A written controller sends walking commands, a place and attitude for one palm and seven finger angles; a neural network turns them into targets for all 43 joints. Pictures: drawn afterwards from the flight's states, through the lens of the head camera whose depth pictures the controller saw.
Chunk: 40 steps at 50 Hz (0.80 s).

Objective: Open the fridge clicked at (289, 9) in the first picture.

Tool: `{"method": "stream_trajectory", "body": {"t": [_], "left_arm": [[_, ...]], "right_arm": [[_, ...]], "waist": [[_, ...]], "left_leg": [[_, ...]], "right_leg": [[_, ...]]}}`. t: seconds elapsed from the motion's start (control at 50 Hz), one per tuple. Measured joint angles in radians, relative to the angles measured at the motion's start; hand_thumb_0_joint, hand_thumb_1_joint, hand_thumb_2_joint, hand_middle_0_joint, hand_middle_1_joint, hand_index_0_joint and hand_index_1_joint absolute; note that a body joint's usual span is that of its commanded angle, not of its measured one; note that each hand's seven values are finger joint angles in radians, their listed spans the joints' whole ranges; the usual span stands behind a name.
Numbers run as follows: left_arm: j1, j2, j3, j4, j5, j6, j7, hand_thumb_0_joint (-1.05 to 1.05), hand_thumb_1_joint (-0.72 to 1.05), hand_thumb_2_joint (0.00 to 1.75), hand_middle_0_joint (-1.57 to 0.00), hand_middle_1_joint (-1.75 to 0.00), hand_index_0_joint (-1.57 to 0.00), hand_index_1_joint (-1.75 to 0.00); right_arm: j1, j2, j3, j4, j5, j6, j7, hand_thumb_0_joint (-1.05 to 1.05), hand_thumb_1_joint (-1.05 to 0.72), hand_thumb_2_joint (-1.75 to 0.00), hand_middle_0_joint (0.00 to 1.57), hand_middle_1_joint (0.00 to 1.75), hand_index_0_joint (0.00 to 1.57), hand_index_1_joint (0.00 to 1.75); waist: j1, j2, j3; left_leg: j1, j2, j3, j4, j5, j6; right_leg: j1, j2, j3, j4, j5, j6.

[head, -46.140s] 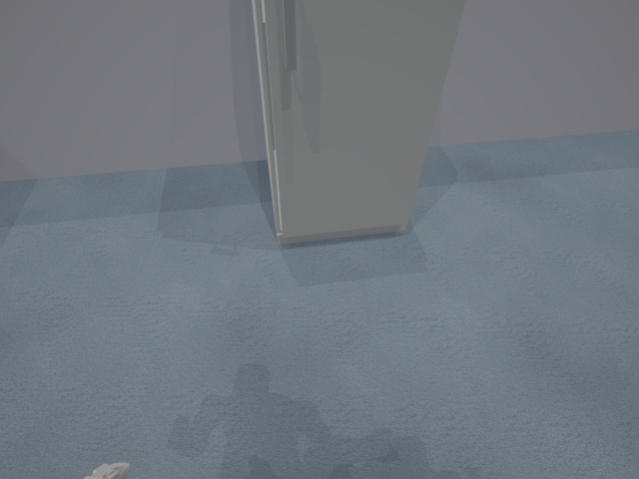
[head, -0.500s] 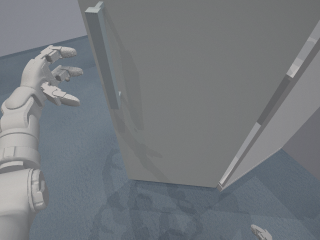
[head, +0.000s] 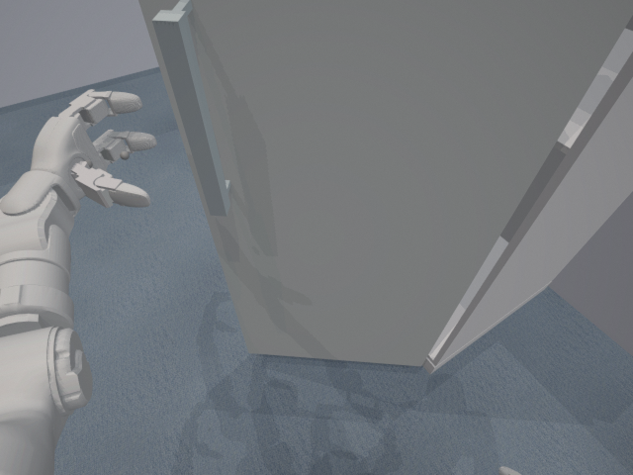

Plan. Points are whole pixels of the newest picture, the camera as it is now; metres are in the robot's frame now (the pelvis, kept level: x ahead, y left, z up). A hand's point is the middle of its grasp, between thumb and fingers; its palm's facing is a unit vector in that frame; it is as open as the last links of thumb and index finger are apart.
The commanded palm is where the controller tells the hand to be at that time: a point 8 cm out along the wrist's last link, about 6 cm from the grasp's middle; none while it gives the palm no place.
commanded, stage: move the hooked fingers beside the handle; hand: left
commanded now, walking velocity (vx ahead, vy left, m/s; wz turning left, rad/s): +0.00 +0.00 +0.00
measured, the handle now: (205, 124) +0.52 +0.15 +0.17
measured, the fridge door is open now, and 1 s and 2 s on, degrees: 53 53 53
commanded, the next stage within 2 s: feel for the door with the fingertips in 0.12 s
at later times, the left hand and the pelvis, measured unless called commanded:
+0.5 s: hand (154, 151) +0.45 +0.20 +0.18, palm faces -0.11 -0.99 +0.01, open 14.0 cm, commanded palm +0.43 +0.25 +0.18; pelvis +0.01 +0.01 +0.00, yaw -1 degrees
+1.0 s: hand (162, 146) +0.45 +0.19 +0.19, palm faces -0.05 -1.00 +0.01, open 14.0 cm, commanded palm +0.43 +0.24 +0.18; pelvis -0.01 -0.01 +0.00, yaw +0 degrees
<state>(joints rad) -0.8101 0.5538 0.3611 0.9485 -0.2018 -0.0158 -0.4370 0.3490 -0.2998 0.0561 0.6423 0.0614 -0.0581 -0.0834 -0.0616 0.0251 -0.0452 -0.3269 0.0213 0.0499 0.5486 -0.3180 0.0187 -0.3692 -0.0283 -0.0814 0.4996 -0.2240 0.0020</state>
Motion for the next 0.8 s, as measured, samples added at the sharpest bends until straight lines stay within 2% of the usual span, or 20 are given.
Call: {"method": "stream_trajectory", "body": {"t": [0.12, 0.26, 0.38, 0.52, 0.62, 0.8], "left_arm": [[-0.047, 0.036, 0.002, 0.070, 0.024, -0.028, -0.001, -0.01, -0.50, 0.30, -0.30, -1.20, -0.30, -1.20], [-0.073, 0.031, 0.004, 0.075, 0.008, -0.066, -0.027, -0.02, -0.50, 0.30, -0.30, -1.20, -0.30, -1.20], [-0.031, 0.005, -0.008, 0.022, 0.004, -0.030, -0.008, -0.01, -0.50, 0.30, -0.30, -1.20, -0.30, -1.20], [0.074, -0.089, -0.023, -0.143, -0.013, 0.008, 0.044, -0.01, -0.50, 0.30, -0.30, -1.20, -0.30, -1.20], [0.118, -0.133, -0.041, -0.231, 0.002, 0.045, 0.096, -0.01, -0.50, 0.30, -0.30, -1.20, -0.30, -1.20], [0.051, -0.125, -0.076, -0.174, 0.021, 0.077, 0.134, -0.01, -0.50, 0.30, -0.30, -1.20, -0.30, -1.20]], "right_arm": [[-0.008, -0.008, -0.003, -0.006, -0.005, -0.008, -0.005, 0.01, -0.91, -0.90, 0.20, 0.30, 0.20, 0.30], [0.011, -0.012, -0.005, 0.007, -0.007, -0.010, -0.004, 0.01, -0.91, -0.90, 0.20, 0.30, 0.20, 0.30], [0.032, -0.008, -0.015, -0.002, -0.009, -0.002, 0.011, 0.01, -0.91, -0.90, 0.20, 0.30, 0.20, 0.30], [0.027, 0.010, -0.020, -0.012, -0.008, 0.008, 0.029, 0.01, -0.91, -0.90, 0.20, 0.30, 0.20, 0.30], [-0.005, 0.026, -0.017, -0.024, -0.009, 0.008, 0.032, 0.01, -0.91, -0.90, 0.20, 0.30, 0.20, 0.30], [-0.066, 0.029, -0.005, -0.027, -0.006, 0.008, 0.012, 0.01, -0.91, -0.90, 0.20, 0.30, 0.20, 0.30]], "waist": [[-0.015, -0.005, 0.010], [-0.021, -0.007, 0.001], [-0.022, 0.004, -0.019], [-0.001, 0.013, -0.026], [0.011, 0.016, -0.025], [0.025, 0.013, -0.005]], "left_leg": [[-0.040, 0.001, -0.003, 0.019, -0.001, 0.000], [-0.057, 0.002, -0.001, 0.026, -0.008, 0.002], [-0.048, 0.003, 0.009, 0.021, -0.017, 0.004], [-0.003, 0.004, 0.017, 0.004, -0.023, 0.005], [0.027, 0.004, 0.015, -0.008, -0.020, 0.003], [0.043, -0.003, -0.005, -0.019, 0.000, -0.001]], "right_leg": [[-0.036, 0.000, -0.003, 0.013, 0.002, -0.001], [-0.052, 0.001, 0.000, 0.016, -0.002, 0.002], [-0.048, 0.003, 0.010, 0.012, -0.008, 0.005], [-0.009, 0.005, 0.018, 0.000, -0.013, 0.008], [0.021, 0.006, 0.016, -0.009, -0.012, 0.007], [0.043, -0.001, -0.003, -0.014, -0.005, 0.001]]}}
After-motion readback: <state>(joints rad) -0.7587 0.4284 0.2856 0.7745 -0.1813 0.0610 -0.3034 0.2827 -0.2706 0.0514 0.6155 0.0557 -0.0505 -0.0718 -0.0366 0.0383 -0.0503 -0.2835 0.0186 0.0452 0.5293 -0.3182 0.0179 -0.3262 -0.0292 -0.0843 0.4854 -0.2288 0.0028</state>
